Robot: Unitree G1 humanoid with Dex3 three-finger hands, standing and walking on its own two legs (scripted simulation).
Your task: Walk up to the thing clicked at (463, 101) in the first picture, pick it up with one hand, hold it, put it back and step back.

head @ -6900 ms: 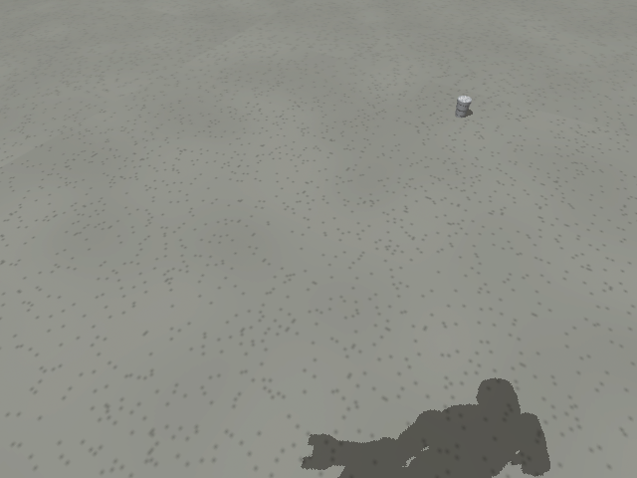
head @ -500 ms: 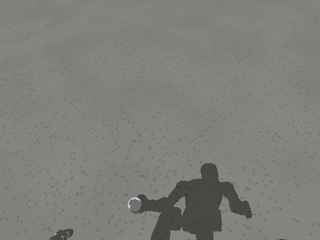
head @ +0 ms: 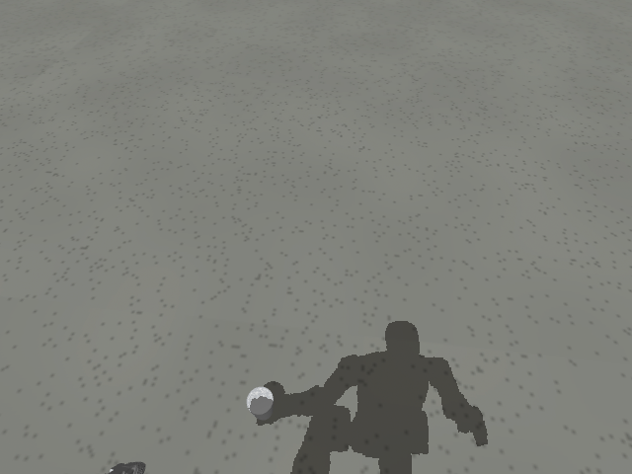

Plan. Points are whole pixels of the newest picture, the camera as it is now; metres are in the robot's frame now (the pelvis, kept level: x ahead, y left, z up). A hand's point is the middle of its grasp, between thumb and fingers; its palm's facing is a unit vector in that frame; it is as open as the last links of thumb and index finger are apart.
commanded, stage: walk up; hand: left
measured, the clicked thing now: (261, 405) +0.39 +0.20 -0.72
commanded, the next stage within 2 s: stand in 0.94 s
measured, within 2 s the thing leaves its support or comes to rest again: neither
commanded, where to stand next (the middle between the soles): +0.02 -0.02 m, yaw +0 degrees
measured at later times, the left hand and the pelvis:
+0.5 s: hand out of the picture +0.08 +0.25 -0.14, palm faces +0.00 -0.94 -0.33, open 7.4 cm; pelvis +0.01 -0.01 +0.01, yaw +0 degrees
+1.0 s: hand out of the picture +0.12 +0.24 -0.14, palm faces -0.02 -0.95 -0.32, open 7.4 cm; pelvis +0.02 -0.01 +0.01, yaw +0 degrees
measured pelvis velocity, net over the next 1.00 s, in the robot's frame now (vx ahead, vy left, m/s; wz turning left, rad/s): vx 0.02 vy -0.01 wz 0.00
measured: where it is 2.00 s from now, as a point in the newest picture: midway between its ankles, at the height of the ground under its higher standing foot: outside the picture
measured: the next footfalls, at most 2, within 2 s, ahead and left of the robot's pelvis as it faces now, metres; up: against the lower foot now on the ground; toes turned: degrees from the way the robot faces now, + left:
none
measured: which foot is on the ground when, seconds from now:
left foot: down 0.00-1.00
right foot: down 0.00-1.00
